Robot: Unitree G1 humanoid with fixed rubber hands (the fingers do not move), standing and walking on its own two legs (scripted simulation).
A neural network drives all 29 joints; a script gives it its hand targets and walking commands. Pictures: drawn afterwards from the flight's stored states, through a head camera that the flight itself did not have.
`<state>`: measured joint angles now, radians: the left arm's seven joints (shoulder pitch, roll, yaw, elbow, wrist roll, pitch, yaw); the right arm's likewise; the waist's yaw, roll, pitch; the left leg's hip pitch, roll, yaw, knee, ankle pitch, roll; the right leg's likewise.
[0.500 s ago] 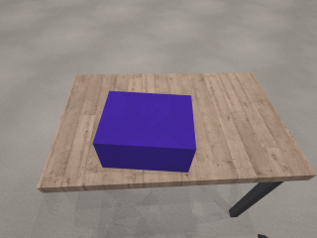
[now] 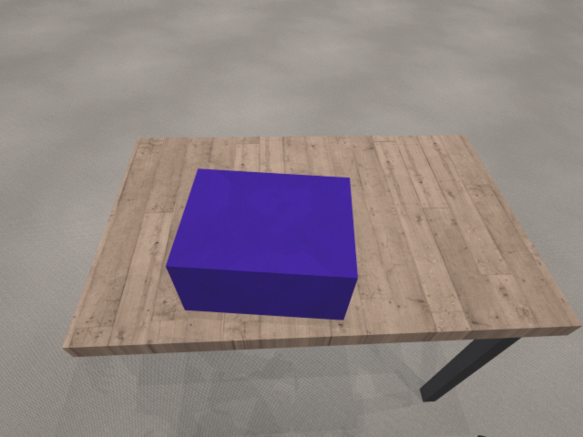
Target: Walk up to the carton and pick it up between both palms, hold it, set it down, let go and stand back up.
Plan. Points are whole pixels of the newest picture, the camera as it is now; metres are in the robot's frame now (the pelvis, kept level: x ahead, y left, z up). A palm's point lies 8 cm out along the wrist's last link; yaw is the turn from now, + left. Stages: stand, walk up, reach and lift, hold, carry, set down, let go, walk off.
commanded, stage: stand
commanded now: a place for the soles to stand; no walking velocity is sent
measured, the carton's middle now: (269, 242) +0.45 +0.03 -0.05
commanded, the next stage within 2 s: reach and lift in 0.14 s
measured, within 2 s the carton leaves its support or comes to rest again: neither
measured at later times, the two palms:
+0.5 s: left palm (97, 392) +0.21 +0.27 -0.08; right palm (499, 431) +0.15 -0.29 -0.08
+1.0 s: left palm (71, 424) +0.16 +0.28 -0.06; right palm out of the picture +0.13 -0.24 -0.06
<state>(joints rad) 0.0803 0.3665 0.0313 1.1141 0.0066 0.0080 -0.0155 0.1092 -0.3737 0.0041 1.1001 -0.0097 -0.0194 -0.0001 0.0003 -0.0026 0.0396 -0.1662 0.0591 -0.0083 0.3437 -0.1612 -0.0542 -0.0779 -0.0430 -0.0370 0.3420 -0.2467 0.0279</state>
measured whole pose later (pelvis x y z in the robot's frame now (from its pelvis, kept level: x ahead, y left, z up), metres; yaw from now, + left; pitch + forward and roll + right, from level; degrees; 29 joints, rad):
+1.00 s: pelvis -0.01 +0.01 +0.00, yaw -4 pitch -3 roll +0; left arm 0.22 0.32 0.09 0.34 -0.06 0.32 0.00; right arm 0.22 -0.22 -0.07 0.56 0.02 -0.07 0.02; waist 0.01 -0.03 0.08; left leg -0.13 0.06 0.06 0.37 -0.18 -0.04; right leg -0.07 -0.05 0.03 0.37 -0.24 0.05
